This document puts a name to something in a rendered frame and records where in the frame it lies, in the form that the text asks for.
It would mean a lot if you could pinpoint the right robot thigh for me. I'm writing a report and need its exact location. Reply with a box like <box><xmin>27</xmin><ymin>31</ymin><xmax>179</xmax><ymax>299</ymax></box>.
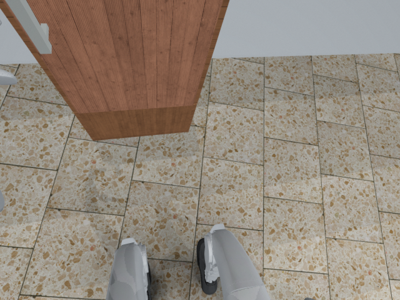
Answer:
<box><xmin>204</xmin><ymin>229</ymin><xmax>271</xmax><ymax>300</ymax></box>

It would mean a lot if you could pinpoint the handle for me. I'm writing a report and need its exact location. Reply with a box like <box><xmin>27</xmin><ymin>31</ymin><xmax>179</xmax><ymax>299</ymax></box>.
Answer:
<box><xmin>5</xmin><ymin>0</ymin><xmax>52</xmax><ymax>54</ymax></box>

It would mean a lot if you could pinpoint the cupboard door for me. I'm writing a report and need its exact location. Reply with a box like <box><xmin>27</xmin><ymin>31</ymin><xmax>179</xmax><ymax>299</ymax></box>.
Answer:
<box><xmin>3</xmin><ymin>0</ymin><xmax>223</xmax><ymax>114</ymax></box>

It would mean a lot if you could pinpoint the right robot shin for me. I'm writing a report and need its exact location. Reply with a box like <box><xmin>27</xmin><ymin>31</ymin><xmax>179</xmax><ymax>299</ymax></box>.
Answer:
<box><xmin>204</xmin><ymin>224</ymin><xmax>225</xmax><ymax>282</ymax></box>

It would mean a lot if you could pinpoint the robot left hand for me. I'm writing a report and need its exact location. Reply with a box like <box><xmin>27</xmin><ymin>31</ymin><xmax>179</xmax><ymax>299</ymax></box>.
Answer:
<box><xmin>0</xmin><ymin>20</ymin><xmax>18</xmax><ymax>85</ymax></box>

